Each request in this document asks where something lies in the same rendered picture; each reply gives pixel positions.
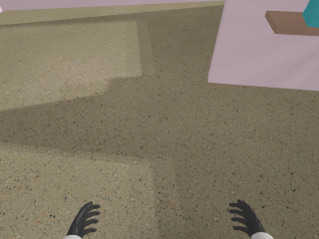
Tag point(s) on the carton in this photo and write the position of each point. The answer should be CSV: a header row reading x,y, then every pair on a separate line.
x,y
311,14

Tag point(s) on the table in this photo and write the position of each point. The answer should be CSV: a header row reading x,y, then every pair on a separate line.
x,y
289,23

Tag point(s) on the left robot hand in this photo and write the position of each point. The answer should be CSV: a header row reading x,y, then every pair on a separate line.
x,y
80,222

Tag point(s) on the right robot hand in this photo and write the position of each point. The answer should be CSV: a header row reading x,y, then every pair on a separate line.
x,y
250,220

